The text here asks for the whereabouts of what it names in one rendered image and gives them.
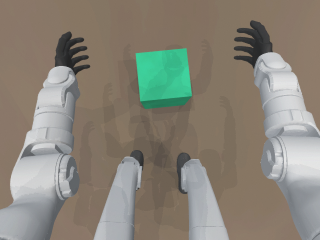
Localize robot right thigh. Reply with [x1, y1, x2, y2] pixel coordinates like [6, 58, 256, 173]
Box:
[181, 164, 230, 240]

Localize left robot upper arm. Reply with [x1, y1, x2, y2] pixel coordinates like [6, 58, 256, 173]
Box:
[0, 153, 80, 240]

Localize left robot forearm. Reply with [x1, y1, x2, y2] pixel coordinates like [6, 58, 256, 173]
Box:
[10, 66, 81, 198]

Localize robot left thigh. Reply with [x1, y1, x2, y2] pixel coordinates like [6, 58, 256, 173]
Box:
[93, 161, 143, 240]

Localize right robot forearm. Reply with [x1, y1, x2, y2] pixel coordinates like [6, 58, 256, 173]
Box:
[253, 52, 320, 138]

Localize robot thigh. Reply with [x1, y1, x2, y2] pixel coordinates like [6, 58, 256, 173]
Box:
[181, 164, 230, 240]
[93, 161, 143, 240]

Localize right robot upper arm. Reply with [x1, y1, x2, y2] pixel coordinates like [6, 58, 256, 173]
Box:
[260, 135, 320, 240]

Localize carton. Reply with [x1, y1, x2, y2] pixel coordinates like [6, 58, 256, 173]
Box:
[135, 48, 192, 109]

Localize robot left hand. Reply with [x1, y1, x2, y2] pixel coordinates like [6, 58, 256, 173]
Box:
[55, 31, 90, 75]

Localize robot right hand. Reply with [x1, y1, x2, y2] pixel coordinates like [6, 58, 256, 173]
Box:
[234, 20, 273, 68]

